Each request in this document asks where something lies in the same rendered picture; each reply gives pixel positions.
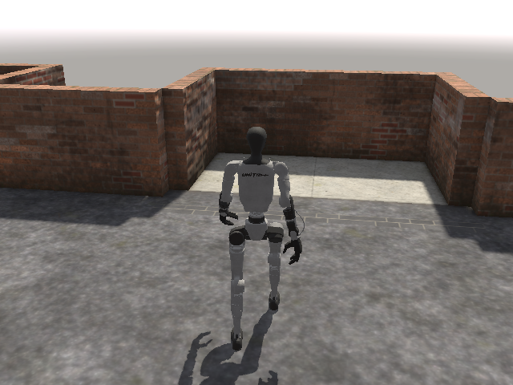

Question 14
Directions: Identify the left robot hand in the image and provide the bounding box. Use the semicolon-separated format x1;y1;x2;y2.
220;212;238;225

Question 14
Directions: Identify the right robot upper arm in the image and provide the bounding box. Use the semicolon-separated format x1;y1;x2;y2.
273;161;291;208

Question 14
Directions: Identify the right robot hand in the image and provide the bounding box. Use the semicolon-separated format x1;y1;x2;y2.
283;238;302;265

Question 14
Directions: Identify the robot left forearm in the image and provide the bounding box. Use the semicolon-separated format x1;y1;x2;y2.
219;191;230;217

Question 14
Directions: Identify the robot right forearm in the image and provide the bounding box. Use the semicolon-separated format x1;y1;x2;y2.
283;195;300;241

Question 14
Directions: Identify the left robot upper arm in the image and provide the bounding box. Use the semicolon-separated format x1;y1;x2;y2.
220;160;240;203

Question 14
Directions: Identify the left robot thigh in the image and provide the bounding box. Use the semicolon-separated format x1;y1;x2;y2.
229;225;245;294

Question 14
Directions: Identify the humanoid robot head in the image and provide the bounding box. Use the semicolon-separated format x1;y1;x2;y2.
243;127;270;165

